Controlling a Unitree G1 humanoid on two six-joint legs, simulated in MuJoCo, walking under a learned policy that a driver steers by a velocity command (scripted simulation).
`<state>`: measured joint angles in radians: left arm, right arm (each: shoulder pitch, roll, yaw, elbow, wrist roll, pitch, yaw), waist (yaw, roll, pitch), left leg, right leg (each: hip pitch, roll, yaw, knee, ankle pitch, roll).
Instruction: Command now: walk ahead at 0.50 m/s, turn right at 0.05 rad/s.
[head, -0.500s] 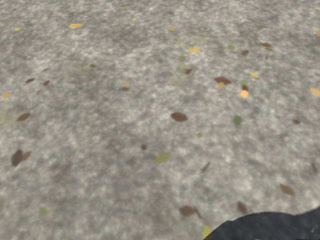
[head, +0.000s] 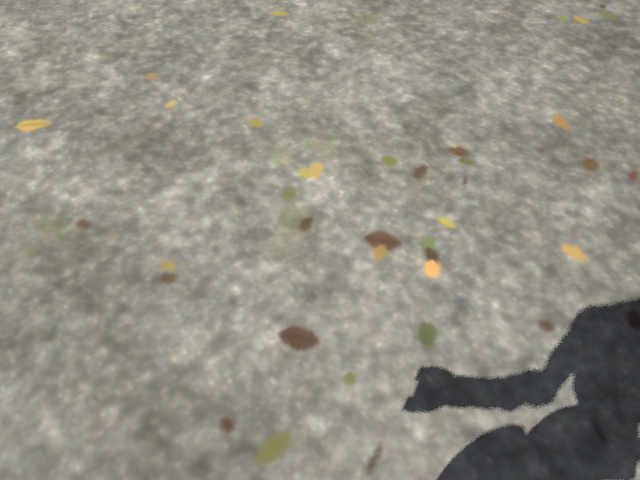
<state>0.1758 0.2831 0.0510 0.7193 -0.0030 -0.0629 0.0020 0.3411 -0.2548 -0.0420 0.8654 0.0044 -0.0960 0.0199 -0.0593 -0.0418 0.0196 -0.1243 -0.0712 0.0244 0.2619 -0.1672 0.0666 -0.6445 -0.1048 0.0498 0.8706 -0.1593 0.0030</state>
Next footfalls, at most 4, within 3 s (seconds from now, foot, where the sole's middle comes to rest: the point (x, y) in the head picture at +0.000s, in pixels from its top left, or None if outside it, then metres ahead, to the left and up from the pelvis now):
0.24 right None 0.31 -0.15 -0.78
0.78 left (242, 455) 0.54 0.14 -0.78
1.26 right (269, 315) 0.88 0.08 -0.78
1.74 left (117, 311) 0.91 0.45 -0.78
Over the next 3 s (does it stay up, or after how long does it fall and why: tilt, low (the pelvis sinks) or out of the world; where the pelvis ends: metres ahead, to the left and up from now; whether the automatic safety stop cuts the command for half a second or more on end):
stays up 1.36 0.73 -0.01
